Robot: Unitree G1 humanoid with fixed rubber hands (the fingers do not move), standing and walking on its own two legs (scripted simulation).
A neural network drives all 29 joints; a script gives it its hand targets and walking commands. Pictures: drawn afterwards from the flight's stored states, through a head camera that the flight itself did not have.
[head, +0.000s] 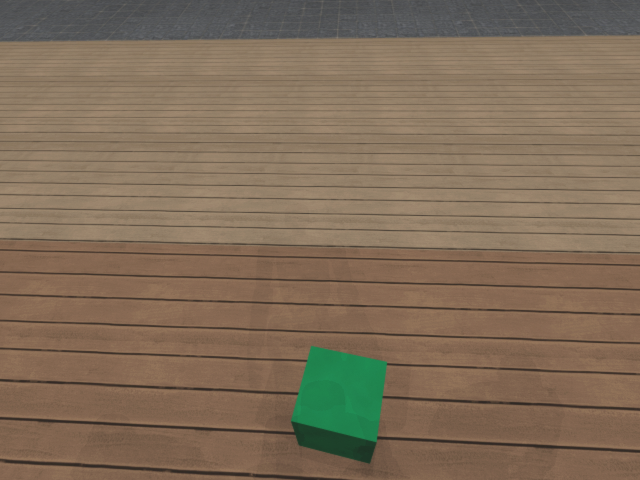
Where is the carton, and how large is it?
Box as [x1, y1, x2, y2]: [291, 346, 386, 463]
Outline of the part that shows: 311,346 291,419 299,445 369,463 376,442 386,362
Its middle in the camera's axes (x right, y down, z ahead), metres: +0.05 +0.47 +1.08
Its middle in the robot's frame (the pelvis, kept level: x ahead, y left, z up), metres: +0.40 +0.00 -0.65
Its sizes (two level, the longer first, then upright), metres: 0.210 0.200 0.250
